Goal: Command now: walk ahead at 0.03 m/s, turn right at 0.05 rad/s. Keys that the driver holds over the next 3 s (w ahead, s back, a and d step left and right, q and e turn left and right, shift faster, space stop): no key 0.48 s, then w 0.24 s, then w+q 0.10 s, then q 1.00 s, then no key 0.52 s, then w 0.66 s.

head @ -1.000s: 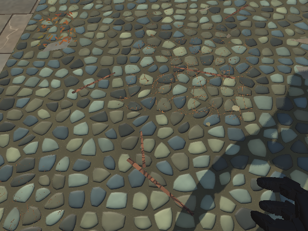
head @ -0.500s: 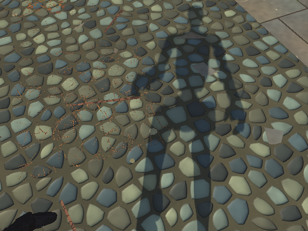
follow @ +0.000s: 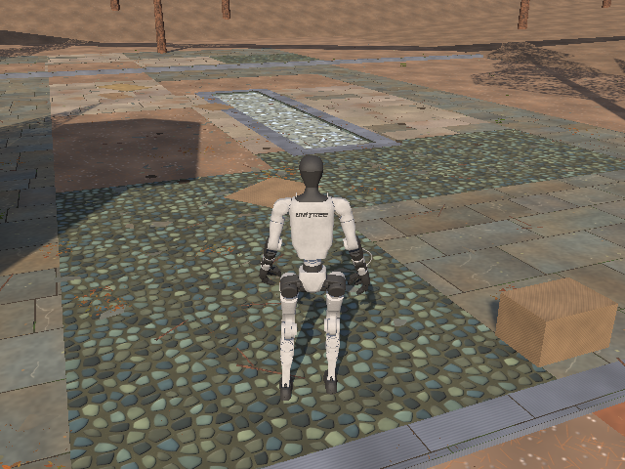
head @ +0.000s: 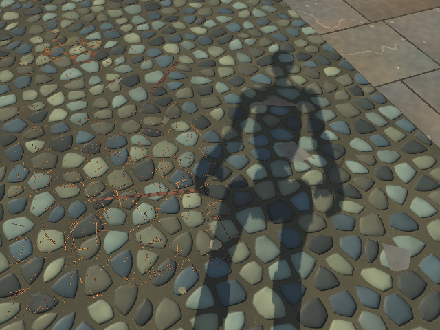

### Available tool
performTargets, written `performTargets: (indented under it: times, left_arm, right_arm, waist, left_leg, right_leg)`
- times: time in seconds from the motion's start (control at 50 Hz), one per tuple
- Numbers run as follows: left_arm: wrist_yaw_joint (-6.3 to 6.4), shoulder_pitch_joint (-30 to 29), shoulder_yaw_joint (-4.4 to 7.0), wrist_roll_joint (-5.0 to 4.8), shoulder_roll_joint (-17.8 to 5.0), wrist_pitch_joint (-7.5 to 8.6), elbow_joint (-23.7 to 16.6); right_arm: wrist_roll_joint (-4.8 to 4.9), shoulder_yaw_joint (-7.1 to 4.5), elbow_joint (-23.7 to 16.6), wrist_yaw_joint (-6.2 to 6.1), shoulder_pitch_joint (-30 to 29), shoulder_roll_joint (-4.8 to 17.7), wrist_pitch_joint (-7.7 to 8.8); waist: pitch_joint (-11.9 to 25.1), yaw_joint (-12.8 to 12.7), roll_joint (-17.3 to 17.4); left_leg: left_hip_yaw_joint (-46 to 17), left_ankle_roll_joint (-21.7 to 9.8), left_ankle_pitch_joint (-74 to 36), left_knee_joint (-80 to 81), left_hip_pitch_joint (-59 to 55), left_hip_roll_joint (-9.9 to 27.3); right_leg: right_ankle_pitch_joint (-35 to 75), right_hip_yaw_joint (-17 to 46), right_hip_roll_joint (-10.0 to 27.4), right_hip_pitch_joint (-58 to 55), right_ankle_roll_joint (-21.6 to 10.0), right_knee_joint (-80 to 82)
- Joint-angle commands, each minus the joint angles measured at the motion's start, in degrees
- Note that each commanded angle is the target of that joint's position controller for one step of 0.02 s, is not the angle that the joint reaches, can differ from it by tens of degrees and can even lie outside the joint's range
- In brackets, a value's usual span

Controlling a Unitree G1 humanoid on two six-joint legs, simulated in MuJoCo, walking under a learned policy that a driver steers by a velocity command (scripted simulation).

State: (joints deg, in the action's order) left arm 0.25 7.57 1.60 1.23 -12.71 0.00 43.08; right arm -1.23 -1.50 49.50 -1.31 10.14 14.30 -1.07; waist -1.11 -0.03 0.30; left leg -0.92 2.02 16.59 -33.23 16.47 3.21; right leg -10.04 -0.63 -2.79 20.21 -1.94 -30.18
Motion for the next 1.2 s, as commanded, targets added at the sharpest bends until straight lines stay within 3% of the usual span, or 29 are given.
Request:
performTargets:
  times: [0.02, 0.06, 0.12, 0.24, 0.38, 0.48, 0.52, 0.56, 0.58, 0.64, 0.66, 0.7, 0.72, 0.74, 0.76, 0.78, 0.8, 0.82, 0.86, 0.88, 0.92, 0.98, 1.04, 1.1, 1.12, 1.14, 1.16, 1.18, 1.2]
  left_arm:
    - [0.46, -2.01, 1.68, 0.06, -6.36, 0.73, -2.85]
    - [0.97, -1.25, 1.91, -0.11, -6.28, 0.36, -1.7]
    - [0.91, -0.28, 1.99, -0.26, -5.83, 0.55, 0.19]
    - [1.02, 0.27, 2.2, -0.79, -5.55, 0.61, 4.06]
    - [1.66, 0.25, 2.35, -1.09, -6.17, 0.02, 8.54]
    - [1.95, -0.38, 2.31, -1.2, -6.41, -0.29, 11.37]
    - [1.96, 0.78, 2.32, -1.56, -6.12, -0.52, 13.15]
    - [1.9, 0.21, 2.61, -1.91, -6.75, -0.13, 13.39]
    - [1.75, -0.82, 2.57, -1.99, -6.54, 0.61, 13.13]
    - [0.42, -3.59, 2.11, -2.51, -4.0, 3.63, 12.15]
    - [-0.05, -3.21, 2.12, -2.74, -4.01, 4.34, 12.3]
    - [-0.51, 3.33, 2.49, -3.23, -4.15, 5.01, 15.12]
    - [-0.45, 9.31, 3.3, -3.13, -5.96, 5.01, 17.69]
    - [-0.2, 16.61, 4.85, -2.92, -10.96, 5.27, 19.71]
    - [-0.79, 22.97, 5.69, -2.47, -15.28, 5.83, 20.71]
    - [-0.79, 20.09, 3.89, -1.3, -10.03, 6.68, 20.05]
    - [-0.72, 16.86, 2.96, -1.27, -7.1, 7.23, 18.83]
    - [-0.79, 14.32, 2.58, -1.42, -6.59, 7.44, 18.11]
    - [-0.57, 11.15, 1.31, -1.01, -3.97, 6.82, 17.3]
    - [-0.19, 11.05, 1.1, -0.46, -3.89, 6.43, 17.07]
    - [1.1, 9.52, 1.21, -0.07, -6.3, 5.69, 16.2]
    - [2.83, 8.74, 1.51, -0.52, -9.56, 4.54, 15.47]
    - [3.36, 9.26, 2.11, -1.61, -11.18, 3.79, 15.42]
    - [3.75, 5.58, 2.88, -2.41, -11.92, 2.81, 13.44]
    - [3.65, 5.16, 2.84, -2.15, -11.5, 2.43, 12.53]
    - [3.11, 7.43, 2.47, -0.58, -10.52, 2.56, 11.36]
    - [1.94, 12.68, 0.57, 1.47, -3.47, 3.21, 9.62]
    - [0.83, 12.68, 1.36, -0.05, -7.27, 3.84, 9.55]
    - [0.61, 8.19, 1.76, -2.49, -8.79, 3.75, 7.6]
  right_arm:
    - [-0.42, -1.13, -2.64, 0.18, -2.0, 6.23, 1.33]
    - [-0.32, -0.76, -1.99, 0.19, -2.46, 5.48, 2.38]
    - [0.46, -0.71, -0.32, -0.09, 0.61, 5.61, 3.12]
    - [0.64, -0.52, 1.72, -0.32, 1.82, 5.27, 2.72]
    - [0.76, -0.42, 4.06, -0.29, 1.98, 4.89, 2.27]
    - [0.76, -0.37, 5.64, -0.41, 2.38, 4.68, 2.09]
    - [1.15, -0.56, 7.08, -0.55, 4.28, 4.78, 1.79]
    - [1.66, -1.12, 6.53, -0.89, 3.9, 6.4, 1.78]
    - [1.96, -1.33, 6.37, -1.0, 4.92, 6.97, 2.2]
    - [2.87, -2.76, 7.58, -0.89, 8.41, 10.64, 4.03]
    - [2.86, -2.73, 7.27, -0.73, 7.56, 10.08, 4.48]
    - [2.93, -2.44, 5.8, -0.1, 3.55, 8.76, 4.74]
    - [2.81, -2.17, 4.64, 0.14, 1.02, 7.73, 4.84]
    - [2.84, -1.19, 2.54, 0.28, -1.45, 4.19, 5.41]
    - [2.91, -1.08, 0.6, -0.05, -2.04, 3.63, 6.42]
    - [4.23, -1.92, 0.98, 0.06, -1.63, 6.08, 7.02]
    - [5.12, -1.97, 1.94, 0.58, 0.52, 5.7, 7.28]
    - [4.9, -2.06, 2.51, 0.83, 1.29, 5.09, 7.33]
    - [3.73, -2.89, 2.88, 1.15, 1.01, 5.16, 6.58]
    - [3.45, -2.78, 2.96, 1.54, 1.72, 3.83, 5.95]
    - [2.9, -2.3, 0.56, 2.0, -1.43, 1.86, 4.86]
    - [2.18, -1.04, -3.69, 2.51, -8.21, -0.39, 4.05]
    - [2.12, -1.78, -5.52, 3.44, -7.5, 2.52, 2.98]
    - [1.71, -3.72, -4.91, 4.24, 0.1, 6.52, 2.7]
    - [1.68, -5.08, -3.69, 3.98, 5.25, 8.88, 2.83]
    - [1.5, -6.32, -3.95, 2.75, 8.43, 13.2, 2.62]
    - [-0.17, -5.9, -6.23, 2.2, 5.59, 16.84, 2.74]
    - [-0.02, -5.38, -7.26, 2.38, 6.09, 14.28, 2.81]
    - [0.6, -5.14, -8.62, 2.26, 0.67, 12.08, 3.03]
  waist:
    - [-0.12, -0.84, 7.0]
    - [-0.22, -1.02, 6.94]
    - [1.18, 0.04, 2.88]
    - [2.79, 0.66, -0.05]
    - [2.28, 0.49, -0.53]
    - [1.63, 0.4, -0.19]
    - [1.54, 0.39, 0.79]
    - [-3.24, 0.47, 2.98]
    - [-5.5, 1.14, 3.7]
    - [-8.91, 1.71, 10.0]
    - [-9.27, 0.96, 9.55]
    - [-7.42, -2.95, 7.89]
    - [-5.42, -5.34, 5.09]
    - [-3.39, -7.7, -7.26]
    - [0.33, -9.42, -17.63]
    - [-0.91, -7.18, -9.32]
    - [-2.29, -4.95, -6.48]
    - [-2.56, -3.31, -4.84]
    - [-3.4, -1.52, -5.27]
    - [-2.45, -1.0, -6.1]
    - [-3.0, -0.47, -4.92]
    - [-3.01, -1.56, -5.24]
    - [-0.47, -0.45, -6.86]
    - [3.43, 4.4, -5.76]
    - [6.21, 6.91, -3.42]
    - [9.92, 7.26, 6.19]
    - [16.61, 0.44, 16.38]
    - [23.98, 2.75, 10.75]
    - [16.44, 2.12, 7.44]
  left_leg:
    - [-4.92, -4.42, 12.86, 13.42, 6.86, 3.53]
    - [-3.54, -2.33, 7.93, 13.05, 6.33, 2.4]
    - [-2.37, -1.98, 0.66, 10.31, 1.71, 1.55]
    - [-1.39, -2.44, -6.24, 8.98, -1.28, 0.61]
    - [-0.57, -2.43, -9.04, 9.56, -2.45, -0.28]
    - [-0.15, -2.34, -9.06, 10.29, -2.91, -0.71]
    - [0.23, -3.41, 5.3, 11.39, -2.4, -1.56]
    - [-3.46, -6.34, 21.44, 13.17, 0.32, 0.41]
    - [-6.68, -7.9, 25.93, 14.89, 0.37, 2.5]
    - [-22.12, -14.27, 28.91, 22.05, -3.37, 14.1]
    - [-22.52, -14.58, 25.29, 21.7, -2.67, 14.86]
    - [-15.19, -11.46, 17.66, 17.18, 1.81, 10.5]
    - [-9.78, -9.06, 10.28, 10.98, 6.83, 6.58]
    - [0.33, -4.6, 2.5, -6.86, 16.59, -1.72]
    - [0.9, -2.6, 12.79, -24.86, 26.17, -6.14]
    - [-6.9, -3.96, 15.15, -34.9, 30.97, -4.53]
    - [-9.17, -5.72, 10.11, -37.44, 32.59, -2.62]
    - [-9.15, -6.73, 4.75, -36.44, 32.94, -0.84]
    - [-7.19, -6.35, -1.06, -31.19, 28.33, 0.44]
    - [-5.23, -5.49, -2.86, -29.8, 25.33, -0.05]
    - [-1.44, -3.19, -6.47, -23.58, 22.88, -0.56]
    - [3.98, -1.9, -12.86, -9.31, 14.8, -1.15]
    - [4.84, -3.48, -13.27, -4.96, 10.33, -2.05]
    - [6.03, -7.57, -10.7, -1.12, 2.59, -5.02]
    - [5.47, -9.41, -14.63, 3.35, -4.96, -6.6]
    - [-6.67, -13.03, -33.57, 5.83, -16.27, 1.45]
    - [-33.88, -25.55, -53.61, 6.3, -28.33, 16.81]
    - [-37.94, -29.29, -42.66, 10.77, -27.81, 18.24]
    - [-33.97, -26.94, -24.13, 14.36, -20.86, 16.02]
  right_leg:
    - [-7.42, 4.03, 3.24, -6.84, 0.68, 4.79]
    - [-4.02, 4.64, 3.96, -8.38, -0.52, 4.1]
    - [0.56, 5.01, 4.4, -7.75, -1.18, 4.38]
    - [8.4, 4.6, 4.56, -9.93, -0.66, 3.42]
    - [10.99, 4.46, 4.79, -11.59, -0.51, 3.49]
    - [10.6, 4.25, 4.77, -12.0, -0.39, 4.0]
    - [-5.34, 2.09, 2.62, -11.13, -0.65, 3.22]
    - [-22.28, 1.08, 1.24, -4.1, -1.42, 1.24]
    - [-24.0, 1.06, 1.3, -0.43, -1.75, -0.23]
    - [-13.55, -1.52, 2.26, 6.82, -1.8, -10.07]
    - [-13.22, -0.89, 3.29, 5.88, -2.55, -9.34]
    - [-12.22, -2.0, 2.32, -6.12, -3.68, 0.32]
    - [-9.05, 0.87, 2.99, -15.58, -4.07, 3.49]
    - [-16.02, 16.85, 11.18, -24.97, -8.26, 11.44]
    - [-14.28, 37.76, 22.93, -32.74, -15.07, 19.11]
    - [-10.34, 37.65, 24.94, -32.25, -15.17, 18.07]
    - [-6.35, 30.24, 23.27, -31.25, -12.74, 17.29]
    - [-3.66, 23.95, 21.54, -30.1, -10.36, 17.81]
    - [18.34, 10.65, 17.45, -25.76, -5.97, 17.04]
    - [25.6, 6.64, 16.2, -23.75, -5.16, 16.75]
    - [32.99, 0.91, 15.06, -19.65, -5.33, 17.51]
    - [34.78, -5.5, 13.09, -13.42, -5.1, 17.15]
    - [38.76, -6.31, 15.44, -15.83, -5.09, 12.4]
    - [46.87, -7.18, 16.26, -17.61, -3.46, -0.7]
    - [42.04, -8.04, 13.74, -15.29, -1.68, -10.48]
    - [19.37, -9.1, 8.82, -5.11, 1.88, -27.87]
    - [-31.21, -3.44, -3.49, 12.0, 4.99, -47.76]
    - [-30.83, 7.8, -1.39, 12.84, 4.55, -54.12]
    - [-24.92, 6.89, 0.36, 18.09, 3.71, -52.87]
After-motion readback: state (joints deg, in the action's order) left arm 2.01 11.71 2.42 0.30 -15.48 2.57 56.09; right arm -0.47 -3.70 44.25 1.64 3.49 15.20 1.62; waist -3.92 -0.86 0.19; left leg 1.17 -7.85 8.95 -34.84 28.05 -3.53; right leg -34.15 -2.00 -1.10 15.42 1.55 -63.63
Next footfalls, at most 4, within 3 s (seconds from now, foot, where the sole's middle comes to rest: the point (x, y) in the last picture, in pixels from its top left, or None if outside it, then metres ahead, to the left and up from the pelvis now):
1.14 left None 0.37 0.12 -0.77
1.62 right None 0.42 -0.08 -0.77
2.04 left None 0.28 0.15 -0.77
2.36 right None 0.42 -0.05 -0.77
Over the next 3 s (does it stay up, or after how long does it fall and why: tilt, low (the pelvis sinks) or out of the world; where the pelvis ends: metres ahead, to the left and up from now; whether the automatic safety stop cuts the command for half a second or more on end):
stays up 0.47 0.15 -0.01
